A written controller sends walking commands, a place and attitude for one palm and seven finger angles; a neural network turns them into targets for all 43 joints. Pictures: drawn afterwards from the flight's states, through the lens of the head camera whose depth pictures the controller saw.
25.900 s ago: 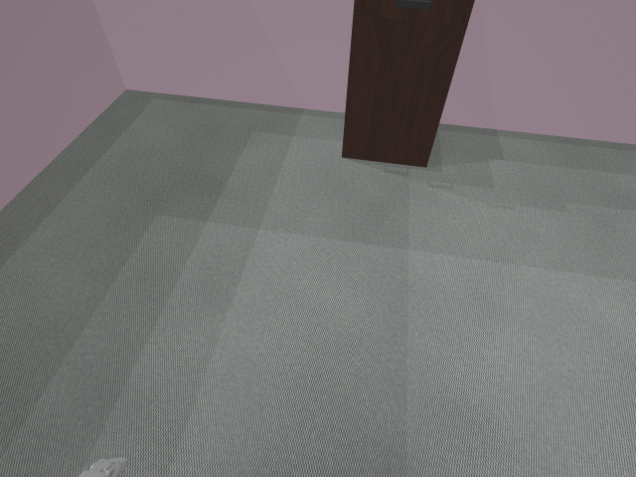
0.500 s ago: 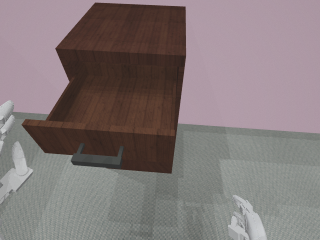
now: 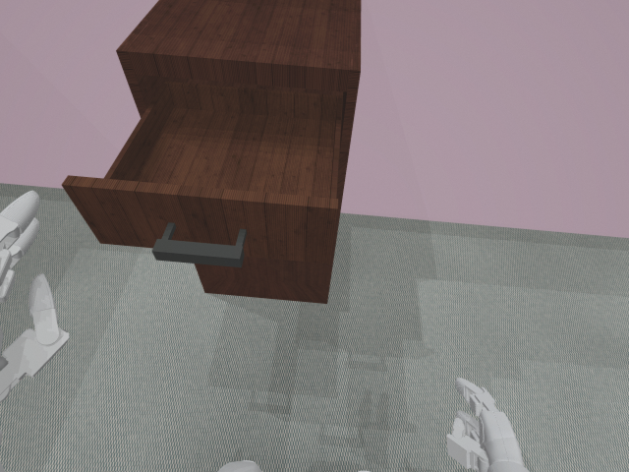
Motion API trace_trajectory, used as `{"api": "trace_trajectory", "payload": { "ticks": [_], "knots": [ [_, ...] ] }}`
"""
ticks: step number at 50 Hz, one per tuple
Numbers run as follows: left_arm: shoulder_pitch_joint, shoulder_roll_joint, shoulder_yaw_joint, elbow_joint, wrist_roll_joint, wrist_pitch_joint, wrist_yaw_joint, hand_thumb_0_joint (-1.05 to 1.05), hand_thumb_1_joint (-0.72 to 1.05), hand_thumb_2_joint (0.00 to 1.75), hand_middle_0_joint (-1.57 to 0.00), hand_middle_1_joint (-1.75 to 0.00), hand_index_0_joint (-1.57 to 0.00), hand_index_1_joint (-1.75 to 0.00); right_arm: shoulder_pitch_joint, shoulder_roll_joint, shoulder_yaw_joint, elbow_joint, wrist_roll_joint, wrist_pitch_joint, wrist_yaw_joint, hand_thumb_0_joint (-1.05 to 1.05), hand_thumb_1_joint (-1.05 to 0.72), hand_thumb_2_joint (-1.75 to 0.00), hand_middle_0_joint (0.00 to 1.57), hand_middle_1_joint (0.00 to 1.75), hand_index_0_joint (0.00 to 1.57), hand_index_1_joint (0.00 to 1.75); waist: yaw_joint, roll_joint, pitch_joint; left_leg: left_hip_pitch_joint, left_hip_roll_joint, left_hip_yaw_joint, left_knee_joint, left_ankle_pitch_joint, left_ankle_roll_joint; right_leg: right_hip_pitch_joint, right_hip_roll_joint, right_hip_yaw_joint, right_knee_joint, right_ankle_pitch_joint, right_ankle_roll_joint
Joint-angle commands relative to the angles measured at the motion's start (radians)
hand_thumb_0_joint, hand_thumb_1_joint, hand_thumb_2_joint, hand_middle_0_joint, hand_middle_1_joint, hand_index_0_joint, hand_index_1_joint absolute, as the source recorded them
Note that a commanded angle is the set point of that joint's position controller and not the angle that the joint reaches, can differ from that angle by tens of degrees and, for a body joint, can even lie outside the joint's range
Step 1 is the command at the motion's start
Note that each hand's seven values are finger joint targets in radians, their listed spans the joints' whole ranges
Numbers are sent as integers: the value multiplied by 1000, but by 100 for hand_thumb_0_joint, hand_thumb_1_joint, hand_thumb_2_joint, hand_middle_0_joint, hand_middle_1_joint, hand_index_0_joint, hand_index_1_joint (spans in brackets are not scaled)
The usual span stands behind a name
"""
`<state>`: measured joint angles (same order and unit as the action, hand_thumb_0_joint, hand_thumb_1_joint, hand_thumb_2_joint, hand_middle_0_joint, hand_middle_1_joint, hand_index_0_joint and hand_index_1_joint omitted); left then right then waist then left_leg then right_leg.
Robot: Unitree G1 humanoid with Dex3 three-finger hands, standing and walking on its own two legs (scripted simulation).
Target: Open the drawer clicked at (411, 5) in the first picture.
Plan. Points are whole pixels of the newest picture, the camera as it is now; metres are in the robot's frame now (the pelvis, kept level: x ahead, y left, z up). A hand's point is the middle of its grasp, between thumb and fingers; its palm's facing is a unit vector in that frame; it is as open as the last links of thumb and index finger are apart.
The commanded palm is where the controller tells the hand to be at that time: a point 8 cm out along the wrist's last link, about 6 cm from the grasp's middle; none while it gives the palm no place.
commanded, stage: stop stepping back and stand still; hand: left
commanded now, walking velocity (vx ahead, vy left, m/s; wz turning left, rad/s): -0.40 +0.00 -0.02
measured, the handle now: (202, 242) +0.43 +0.19 +0.00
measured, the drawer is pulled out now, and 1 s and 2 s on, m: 0.30 0.30 0.30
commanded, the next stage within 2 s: let the arm hang, fingers relaxed in 0.80 s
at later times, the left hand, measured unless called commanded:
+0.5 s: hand out of the picture +0.10 +0.22 +0.17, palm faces +0.33 -0.84 -0.42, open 7.4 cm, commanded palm +0.04 +0.27 +0.19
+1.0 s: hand out of the picture +0.10 +0.25 +0.04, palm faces +0.20 -0.88 -0.44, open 7.4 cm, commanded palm none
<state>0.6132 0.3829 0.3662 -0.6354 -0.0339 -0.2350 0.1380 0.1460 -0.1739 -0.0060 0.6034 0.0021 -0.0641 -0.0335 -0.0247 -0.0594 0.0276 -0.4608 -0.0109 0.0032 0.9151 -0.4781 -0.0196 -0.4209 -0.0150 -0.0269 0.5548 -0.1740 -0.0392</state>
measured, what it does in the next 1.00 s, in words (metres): walks backwards: left foot, then right foot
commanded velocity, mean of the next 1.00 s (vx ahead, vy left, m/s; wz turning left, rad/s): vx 0.07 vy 0.01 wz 0.00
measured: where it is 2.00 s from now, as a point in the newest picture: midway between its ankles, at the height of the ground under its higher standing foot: outside the picture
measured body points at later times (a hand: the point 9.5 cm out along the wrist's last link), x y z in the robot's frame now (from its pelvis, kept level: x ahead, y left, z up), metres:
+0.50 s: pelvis -0.10 -0.01 +0.00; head -0.10 +0.01 +0.45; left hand +0.07 +0.26 +0.20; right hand +0.03 -0.25 -0.08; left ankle -0.10 +0.10 -0.72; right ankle -0.07 -0.10 -0.73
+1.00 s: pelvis -0.11 +0.00 +0.00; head -0.11 +0.00 +0.45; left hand +0.09 +0.29 +0.06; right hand +0.05 -0.24 -0.10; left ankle -0.09 +0.10 -0.73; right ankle -0.10 -0.11 -0.73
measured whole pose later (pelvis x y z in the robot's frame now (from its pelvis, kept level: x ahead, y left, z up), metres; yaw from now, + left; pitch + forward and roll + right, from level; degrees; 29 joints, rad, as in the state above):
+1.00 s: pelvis -0.11 +0.00 +0.00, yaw +1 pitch +1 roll +0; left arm 0.37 0.34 0.17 -0.02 0.03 -0.08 0.06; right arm 0.17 -0.24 -0.01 0.75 -0.01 -0.09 0.01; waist -0.02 0.01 -0.03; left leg -0.32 -0.05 -0.01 0.55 -0.25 0.04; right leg -0.32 -0.01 -0.02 0.59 -0.28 -0.01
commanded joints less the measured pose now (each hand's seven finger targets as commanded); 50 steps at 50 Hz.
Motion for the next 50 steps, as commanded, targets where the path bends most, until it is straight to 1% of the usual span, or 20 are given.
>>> {"api": "trace_trajectory", "payload": {
  "ticks": [1, 2, 4, 5, 6, 8, 13, 17, 19, 22, 24, 26, 28, 32, 37, 44, 45, 46, 48, 50],
  "knots": [
    [38, 177, 161, -203, -9, -47, 37, 0, 90, 90, -20, -30, -20, -30, -41, -111, -17, -145, -8, -18, -34, 0, -90, -90, 20, 30, 20, 30, 0, -58, -179, 146, 11, 30, -399, 78, 16, 135, -191, 175, -185, 148, -43],
    [23, 174, 143, -222, -13, -53, 34, 0, 90, 90, -20, -30, -20, -30, -26, -124, -29, -139, -8, -22, -36, 0, -90, -90, 20, 30, 20, 30, -7, 6, -165, 192, 42, 30, -546, 186, 29, 126, -157, 148, -128, 98, -6],
    [-22, 194, 161, -270, -6, -79, 38, 0, 90, 90, -20, -30, -20, -30, -41, -167, -63, -156, -11, -59, -30, 0, -90, -90, 20, 30, 20, 30, 17, 302, -148, 99, 335, -215, -617, 452, 137, 95, 4, 25, 181, -100, 66],
    [19, 187, 165, -235, -17, -77, 37, 0, 90, 90, -20, -30, -20, -30, -22, -150, -72, -152, -5, -79, -26, 0, -90, -90, 20, 30, 20, 30, 4, 290, -186, 126, 382, -216, -626, 501, 162, 46, 32, 20, 352, -304, 64],
    [40, 181, 183, -253, -18, -67, 42, 0, 90, 90, -20, -30, -20, -30, -9, -125, -66, -165, -15, -89, -25, 0, -90, -90, 20, 30, 20, 30, -3, 364, -190, 105, 378, -236, -604, 526, 184, 4, 41, 41, 496, -350, 61],
    [48, 144, 152, -278, -27, -54, 38, 0, 90, 90, -20, -30, -20, -30, 5, -129, -66, -131, -6, -102, -11, 0, -90, -90, 20, 30, 20, 30, 1, 269, -148, 197, 322, -128, -506, 684, 173, -50, 32, 53, 487, -306, 67],
    [-21, 147, 120, -212, -6, -22, 40, 0, 90, 90, -20, -30, -20, -30, -29, -148, -25, -138, 18, -106, -4, 0, -90, -90, 20, 30, 20, 30, 13, 212, -48, -2, 210, -81, -506, 22, 91, 278, 5, -24, -87, -132, 64],
    [-62, 162, 117, -148, -14, -6, 39, 0, 90, 90, -20, -30, -20, -30, -13, -143, -48, -126, 23, -78, -12, 0, -90, -90, 20, 30, 20, 30, 0, -128, -59, 71, 0, 1, 6, 68, 25, 75, -287, 409, -419, -423, -90],
    [-14, 160, 124, -129, -18, -12, 34, 0, 90, 90, -20, -30, -20, -30, -27, -138, -40, -122, 10, -64, -13, 0, -90, -90, 20, 30, 20, 30, -12, -82, -46, 59, 17, -29, 48, 103, 24, 50, -279, 308, -376, -343, -109],
    [22, 160, 120, -144, 1, -18, 40, 0, 90, 90, -20, -30, -20, -30, -42, -128, -25, -129, 9, -59, -20, 0, -90, -90, 20, 30, 20, 30, -7, -74, -63, 180, 31, 7, -277, 100, 51, 48, -228, 202, -337, -329, -77],
    [20, 157, 104, -184, 5, -30, 48, 0, 90, 90, -20, -30, -20, -30, -20, -138, -21, -132, 5, -84, -29, 0, -90, -90, 20, 30, 20, 30, -10, 36, -57, 246, 42, 14, -548, 112, 71, 86, -153, 144, -248, -350, -39],
    [15, 170, 113, -237, -1, -45, 50, 0, 90, 90, -20, -30, -20, -30, -22, -179, -39, -154, -3, -99, -32, 0, -90, -90, 20, 30, 20, 30, 9, 252, -77, 243, 211, -220, -662, 157, 131, 122, 1, 24, 22, -195, 19],
    [32, 181, 142, -188, 11, -33, 46, 0, 90, 90, -20, -30, -20, -30, -31, -144, -29, -143, 1, -96, -30, 0, -90, -90, 20, 30, 20, 30, 6, 305, -59, 52, 254, -274, -738, -145, 149, 188, 15, -9, 124, -250, 36],
    [5, 163, 127, -130, 7, -33, 40, 0, 90, 90, -20, -30, -20, -30, -21, -158, -26, -124, 11, -105, -32, 0, -90, -90, 20, 30, 20, 30, 5, 145, 9, 6, 172, -142, -581, 99, 112, 281, -12, 16, -113, -89, 38],
    [-6, 139, 93, -106, -13, -32, 31, 0, 90, 90, -20, -30, -20, -30, -6, -148, -42, -124, 20, -83, -18, 0, -90, -90, 20, 30, 20, 30, -11, -45, -39, 128, 28, -17, -306, 139, 49, 156, -205, 307, -349, -254, -53],
    [-22, 151, 92, -171, -5, -30, 41, 0, 90, 90, -20, -30, -20, -30, -45, -144, -18, -146, 10, -75, -31, 0, -90, -90, 20, 30, 20, 30, 5, 128, -41, 193, 112, -113, -578, 253, 74, 212, -44, 89, -198, -71, 24],
    [-141, -25, -308, 710, 88, 101, -88, 0, 90, 90, -20, -30, -20, -30, -35, -256, -79, 133, 2, -157, 49, 0, -90, -90, 20, 30, 20, 30, -56, 179, 6, 174, 162, -188, -475, 459, 84, 29, -44, -2, 23, 20, 19],
    [-139, -40, -234, 738, 82, 202, -114, 0, 90, 90, -20, -30, -20, -30, 65, -249, -72, 134, -6, -65, 51, 0, -90, -90, 20, 30, 20, 30, -24, 187, -35, 145, 203, -200, -510, 537, 115, 75, -42, 25, 71, -30, 27],
    [-190, -81, -265, 812, 69, 234, -119, 0, 90, 90, -20, -30, -20, -30, 51, -190, -41, 98, -16, -18, 37, 0, -90, -90, 20, 30, 20, 30, 1, 69, -88, 112, 217, -251, -502, 560, 155, 111, -8, 46, 126, -182, 29],
    [-216, -65, -278, 940, 74, 230, -122, 0, 90, 90, -20, -30, -20, -30, 29, -180, -30, 109, -23, -7, 31, 0, -90, -90, 20, 30, 20, 30, 33, -42, -151, 170, 151, -179, -433, 667, 118, 199, -19, 63, 21, 38, 21]
  ]
}}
